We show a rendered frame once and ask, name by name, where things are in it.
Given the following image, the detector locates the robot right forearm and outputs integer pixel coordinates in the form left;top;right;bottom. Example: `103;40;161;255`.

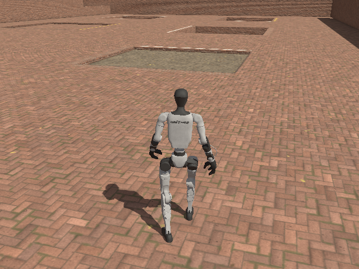
202;137;215;163

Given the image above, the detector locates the robot left forearm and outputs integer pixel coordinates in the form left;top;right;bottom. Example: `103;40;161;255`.
150;134;158;151

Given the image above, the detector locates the robot left shin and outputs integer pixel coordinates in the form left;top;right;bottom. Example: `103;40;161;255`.
161;194;171;234

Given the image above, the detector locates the robot left upper arm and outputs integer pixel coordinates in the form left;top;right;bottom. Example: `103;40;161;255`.
153;112;169;142

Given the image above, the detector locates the robot head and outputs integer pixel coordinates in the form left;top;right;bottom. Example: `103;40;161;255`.
171;89;190;115

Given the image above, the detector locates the robot left hand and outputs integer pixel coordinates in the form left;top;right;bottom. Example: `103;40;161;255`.
149;149;162;159

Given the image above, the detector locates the robot right upper arm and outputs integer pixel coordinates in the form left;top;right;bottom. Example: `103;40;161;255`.
192;113;207;145

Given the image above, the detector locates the robot right hand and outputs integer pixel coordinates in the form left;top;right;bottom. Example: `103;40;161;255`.
204;160;217;175

